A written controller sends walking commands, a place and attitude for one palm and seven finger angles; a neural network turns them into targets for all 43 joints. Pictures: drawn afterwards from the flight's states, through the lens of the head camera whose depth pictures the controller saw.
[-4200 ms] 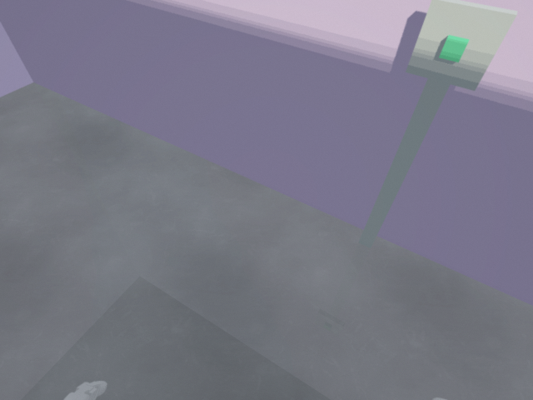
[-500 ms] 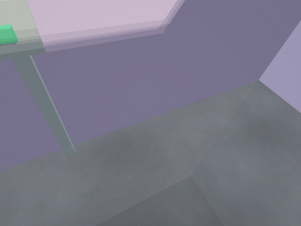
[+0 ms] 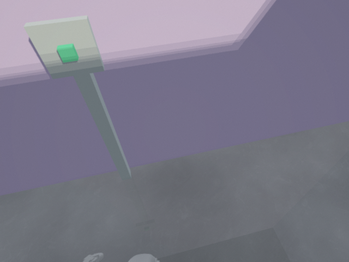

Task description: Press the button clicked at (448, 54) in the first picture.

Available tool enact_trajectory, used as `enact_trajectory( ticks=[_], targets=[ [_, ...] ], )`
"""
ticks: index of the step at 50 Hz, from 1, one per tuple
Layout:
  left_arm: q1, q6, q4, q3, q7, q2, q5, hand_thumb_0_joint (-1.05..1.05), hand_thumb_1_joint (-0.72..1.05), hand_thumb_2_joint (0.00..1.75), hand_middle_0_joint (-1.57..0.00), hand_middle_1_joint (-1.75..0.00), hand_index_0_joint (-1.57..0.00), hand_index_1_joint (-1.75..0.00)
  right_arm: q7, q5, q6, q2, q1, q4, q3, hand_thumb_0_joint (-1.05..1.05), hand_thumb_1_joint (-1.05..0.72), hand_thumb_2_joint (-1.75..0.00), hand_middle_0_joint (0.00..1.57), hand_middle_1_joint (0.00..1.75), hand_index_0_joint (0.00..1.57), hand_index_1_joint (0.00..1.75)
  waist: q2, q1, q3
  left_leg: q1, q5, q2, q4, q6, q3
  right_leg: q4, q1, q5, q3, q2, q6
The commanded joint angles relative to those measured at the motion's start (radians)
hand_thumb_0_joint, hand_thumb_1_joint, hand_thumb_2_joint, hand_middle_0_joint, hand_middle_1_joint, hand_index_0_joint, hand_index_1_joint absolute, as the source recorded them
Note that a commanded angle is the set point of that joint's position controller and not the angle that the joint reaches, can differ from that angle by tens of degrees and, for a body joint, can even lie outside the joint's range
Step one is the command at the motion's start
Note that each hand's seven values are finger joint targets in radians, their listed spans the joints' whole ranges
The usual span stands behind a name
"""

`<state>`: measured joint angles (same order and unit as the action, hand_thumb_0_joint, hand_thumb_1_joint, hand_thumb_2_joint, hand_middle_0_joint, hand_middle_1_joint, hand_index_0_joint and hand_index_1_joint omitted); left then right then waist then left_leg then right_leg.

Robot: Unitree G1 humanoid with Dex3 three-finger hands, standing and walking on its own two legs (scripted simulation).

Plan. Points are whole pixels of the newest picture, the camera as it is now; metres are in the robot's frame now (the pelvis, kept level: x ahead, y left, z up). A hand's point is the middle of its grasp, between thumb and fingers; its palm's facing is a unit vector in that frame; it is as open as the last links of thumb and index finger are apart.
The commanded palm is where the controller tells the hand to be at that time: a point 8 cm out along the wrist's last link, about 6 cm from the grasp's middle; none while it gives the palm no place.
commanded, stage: turn to face it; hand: left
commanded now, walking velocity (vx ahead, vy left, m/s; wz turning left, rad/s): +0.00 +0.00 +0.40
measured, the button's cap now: (68, 52) +0.70 +0.35 +0.14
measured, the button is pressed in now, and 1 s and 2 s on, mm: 0 0 0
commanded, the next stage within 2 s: take the last steps up to it in 0.22 s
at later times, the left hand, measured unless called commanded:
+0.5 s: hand out of the picture -0.04 +0.27 -0.18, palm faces +0.22 -0.96 -0.20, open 7.4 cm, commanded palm none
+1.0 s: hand out of the picture +0.14 +0.21 -0.16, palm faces +0.21 -0.96 -0.20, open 7.4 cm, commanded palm none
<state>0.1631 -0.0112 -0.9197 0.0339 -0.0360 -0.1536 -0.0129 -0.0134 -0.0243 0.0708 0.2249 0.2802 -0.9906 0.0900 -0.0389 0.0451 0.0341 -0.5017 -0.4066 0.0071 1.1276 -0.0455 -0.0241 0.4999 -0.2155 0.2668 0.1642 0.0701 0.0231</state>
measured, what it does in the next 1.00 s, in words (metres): walks ahead: left foot, then right foot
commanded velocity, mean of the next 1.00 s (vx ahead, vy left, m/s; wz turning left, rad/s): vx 0.20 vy -0.04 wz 0.12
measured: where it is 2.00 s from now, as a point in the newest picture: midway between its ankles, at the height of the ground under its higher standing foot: outside the picture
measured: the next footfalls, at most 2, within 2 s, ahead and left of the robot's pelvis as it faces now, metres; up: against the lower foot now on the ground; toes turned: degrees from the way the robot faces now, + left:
left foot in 0.28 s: +0.02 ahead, +0.15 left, +0.00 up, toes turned +14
right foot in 0.92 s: +0.17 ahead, -0.07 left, +0.00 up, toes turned +4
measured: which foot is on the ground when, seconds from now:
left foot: up 0.00-0.26, down 0.28-0.92, up 0.94-1.00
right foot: down 0.00-0.28, up 0.30-0.90, down 0.92-1.00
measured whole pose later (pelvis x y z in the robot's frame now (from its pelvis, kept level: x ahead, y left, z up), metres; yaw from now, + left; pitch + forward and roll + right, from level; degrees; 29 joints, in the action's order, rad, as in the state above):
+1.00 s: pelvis +0.10 +0.02 +0.00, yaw +12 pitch -1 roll +0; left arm 0.19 0.05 -1.04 0.04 0.00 -0.14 -0.01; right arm 0.01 -0.02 0.01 0.16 0.46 -1.17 0.04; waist -0.04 0.05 0.02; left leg -0.28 -0.46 0.05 0.90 0.02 -0.05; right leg 0.52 -0.23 0.27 0.13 0.03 0.03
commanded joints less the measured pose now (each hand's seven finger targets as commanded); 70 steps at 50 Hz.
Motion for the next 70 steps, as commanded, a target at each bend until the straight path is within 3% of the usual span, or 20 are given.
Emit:
enact_trajectory(
  ticks=[1,8,12,13,14,15,21,36,43,44,45,46,47,49,54,65,67,68,69,70],
  targets=[
    [0.047,0.027,0.055,0.044,-0.006,-0.174,-0.011,0.0,0.9,0.9,-0.2,-0.3,-0.2,-0.3,-0.006,-0.001,-0.012,0.047,-0.024,0.074,0.008,0.0,-0.9,-0.9,0.2,0.3,0.2,0.3,0.204,-0.04,-0.001,-0.075,0.012,0.048,-0.002,-0.03,-0.004,-0.187,0.067,-0.306,-0.132,0.26,0.086],
    [0.118,0.015,0.016,0.06,0.004,-0.25,-0.023,0.0,0.9,0.9,-0.2,-0.3,-0.2,-0.3,-0.005,0.012,-0.024,0.045,-0.141,0.121,-0.015,0.0,-0.9,-0.9,0.2,0.3,0.2,0.3,0.26,-0.084,-0.036,0.076,-0.03,0.028,-0.331,-0.013,-0.082,-0.103,0.1,-0.461,-0.09,0.288,0.102],
    [0.101,0.004,0.006,0.06,0.01,-0.247,-0.01,0.0,0.9,0.9,-0.2,-0.3,-0.2,-0.3,-0.001,0.011,-0.044,0.098,-0.056,0.101,-0.011,0.0,-0.9,-0.9,0.2,0.3,0.2,0.3,0.172,-0.025,-0.093,0.344,0.217,0.037,-0.672,0.012,-0.087,0.062,-0.004,-0.359,-0.014,0.249,0.009],
    [0.123,-0.001,0.022,0.053,0.013,-0.206,-0.001,0.0,0.9,0.9,-0.2,-0.3,-0.2,-0.3,0.002,0.005,-0.059,0.187,-0.014,0.097,0.007,0.0,-0.9,-0.9,0.2,0.3,0.2,0.3,-0.056,-0.004,-0.155,0.509,0.419,0.204,-0.756,0.073,0.115,0.247,-0.156,-0.131,0.029,0.162,-0.053],
    [0.097,-0.006,0.055,0.031,0.015,-0.143,0.0,0.0,0.9,0.9,-0.2,-0.3,-0.2,-0.3,0.01,0.006,-0.06,0.279,0.025,0.093,0.026,0.0,-0.9,-0.9,0.2,0.3,0.2,0.3,-0.293,0.019,-0.144,0.544,0.783,0.418,-0.791,0.194,0.364,0.45,-0.349,0.378,0.003,0.049,-0.111],
    [0.053,-0.018,0.058,0.029,0.008,-0.173,-0.006,0.0,0.9,0.9,-0.2,-0.3,-0.2,-0.3,0.015,0.007,-0.05,0.287,0.037,0.079,0.023,0.0,-0.9,-0.9,0.2,0.3,0.2,0.3,-0.186,0.029,-0.13,0.447,0.731,0.437,-0.776,0.239,0.287,0.548,-0.289,0.382,-0.095,0.057,-0.089],
    [0.128,-0.007,-0.054,0.029,0.039,-0.146,-0.019,0.0,0.9,0.9,-0.2,-0.3,-0.2,-0.3,0.035,0.006,-0.086,0.147,-0.068,0.077,-0.02,0.0,-0.9,-0.9,0.2,0.3,0.2,0.3,-0.09,-0.032,-0.043,0.405,0.26,0.246,-0.886,0.174,0.171,0.624,-0.334,0.088,-0.127,0.039,-0.092],
    [-0.03,0.011,-0.038,0.021,0.055,-0.096,-0.016,0.0,0.9,0.9,-0.2,-0.3,-0.2,-0.3,0.044,-0.005,-0.118,0.098,0.146,-0.053,-0.014,0.0,-0.9,-0.9,0.2,0.3,0.2,0.3,-0.067,0.01,0.088,0.394,-0.001,0.293,-1.004,0.23,0.261,0.301,-0.338,0.06,-0.133,0.052,-0.07],
    [0.067,0.035,-0.084,0.031,0.053,-0.072,-0.011,0.0,0.9,0.9,-0.2,-0.3,-0.2,-0.3,0.04,-0.007,-0.112,0.083,0.142,-0.093,-0.019,0.0,-0.9,-0.9,0.2,0.3,0.2,0.3,-0.027,-0.054,0.035,0.259,0.077,0.226,-0.834,0.169,0.154,-0.012,0.02,-0.039,-0.052,-0.026,-0.049],
    [0.137,0.044,-0.112,0.035,0.048,-0.093,-0.013,0.0,0.9,0.9,-0.2,-0.3,-0.2,-0.3,0.037,-0.003,-0.115,0.064,0.15,-0.101,-0.023,0.0,-0.9,-0.9,0.2,0.3,0.2,0.3,0.03,-0.082,0.003,0.198,0.087,0.178,-0.726,0.135,0.106,-0.084,0.155,-0.059,-0.081,-0.01,-0.035],
    [0.243,0.059,-0.145,0.045,0.038,-0.158,-0.017,0.0,0.9,0.9,-0.2,-0.3,-0.2,-0.3,0.031,0.005,-0.119,0.024,0.155,-0.092,-0.031,0.0,-0.9,-0.9,0.2,0.3,0.2,0.3,0.186,-0.123,-0.061,0.046,0.062,0.1,-0.503,0.094,-0.001,-0.157,0.351,0.052,-0.253,0.139,0.017],
    [0.345,0.063,-0.17,0.063,0.028,-0.246,-0.014,0.0,0.9,0.9,-0.2,-0.3,-0.2,-0.3,0.027,0.007,-0.124,-0.015,0.124,-0.054,-0.045,0.0,-0.9,-0.9,0.2,0.3,0.2,0.3,0.397,-0.155,-0.079,-0.151,-0.156,0.008,-0.249,0.063,-0.086,-0.264,0.45,0.075,-0.555,0.342,0.111],
    [0.363,0.06,-0.173,0.058,0.021,-0.236,-0.002,0.0,0.9,0.9,-0.2,-0.3,-0.2,-0.3,0.025,0.002,-0.119,0.036,0.068,-0.036,-0.033,0.0,-0.9,-0.9,0.2,0.3,0.2,0.3,0.265,-0.165,-0.051,-0.179,-0.17,0.044,-0.109,0.067,-0.014,-0.302,0.369,0.095,-0.577,0.374,0.154],
    [0.237,0.068,-0.157,0.047,0.018,-0.168,-0.001,0.0,0.9,0.9,-0.2,-0.3,-0.2,-0.3,0.017,0.001,-0.108,0.016,0.056,-0.055,-0.023,0.0,-0.9,-0.9,0.2,0.3,0.2,0.3,0.215,-0.111,0.037,-0.165,-0.029,0.102,-0.013,0.065,0.01,-0.347,0.196,0.224,-0.495,0.316,0.141],
    [0.194,0.087,-0.153,0.01,0.011,-0.069,-0.007,0.0,0.9,0.9,-0.2,-0.3,-0.2,-0.3,0.008,-0.006,-0.076,-0.052,0.096,-0.078,-0.024,0.0,-0.9,-0.9,0.2,0.3,0.2,0.3,0.118,-0.026,0.099,-0.069,0.131,0.127,-0.083,0.022,-0.023,-0.343,0.027,-0.154,-0.2,0.212,0.103],
    [0.299,0.085,-0.223,0.008,0.003,-0.11,-0.013,0.0,0.9,0.9,-0.2,-0.3,-0.2,-0.3,-0.001,0.005,-0.105,-0.039,-0.09,-0.011,-0.04,0.0,-0.9,-0.9,0.2,0.3,0.2,0.3,0.152,-0.047,0.054,0.117,0.193,0.059,-0.514,0.048,-0.106,-0.148,0.147,-0.602,-0.127,0.182,0.092],
    [0.298,0.073,-0.227,-0.006,-0.007,-0.074,-0.003,0.0,0.9,0.9,-0.2,-0.3,-0.2,-0.3,0.022,-0.003,-0.118,0.006,0.068,-0.073,-0.04,0.0,-0.9,-0.9,0.2,0.3,0.2,0.3,0.055,0.013,-0.069,0.423,0.611,0.084,-0.662,0.056,-0.074,0.121,0.084,-0.633,-0.069,0.095,0.013],
    [0.358,0.068,-0.227,-0.02,-0.014,-0.033,0.013,0.0,0.9,0.9,-0.2,-0.3,-0.2,-0.3,0.038,-0.002,-0.123,0.079,0.136,-0.084,-0.032,0.0,-0.9,-0.9,0.2,0.3,0.2,0.3,-0.099,0.016,-0.213,0.688,1.115,0.286,-0.58,0.134,0.109,0.254,-0.1,-0.285,-0.042,0.021,-0.041],
    [0.394,0.058,-0.233,-0.03,-0.019,-0.02,0.022,0.0,0.9,0.9,-0.2,-0.3,-0.2,-0.3,0.049,0.017,-0.115,0.116,0.153,-0.094,-0.033,0.0,-0.9,-0.9,0.2,0.3,0.2,0.3,-0.213,0.006,-0.275,0.698,1.507,0.438,-0.619,0.244,0.205,0.406,-0.107,0.321,-0.088,-0.024,-0.063],
    [0.387,0.039,-0.234,-0.021,-0.023,-0.046,0.017,0.0,0.9,0.9,-0.2,-0.3,-0.2,-0.3,0.062,0.029,-0.105,0.115,0.076,-0.083,-0.042,0.0,-0.9,-0.9,0.2,0.3,0.2,0.3,-0.167,-0.025,-0.211,0.593,1.476,0.443,-0.66,0.274,0.151,0.456,-0.084,0.4,-0.157,0.006,-0.061]
  ],
)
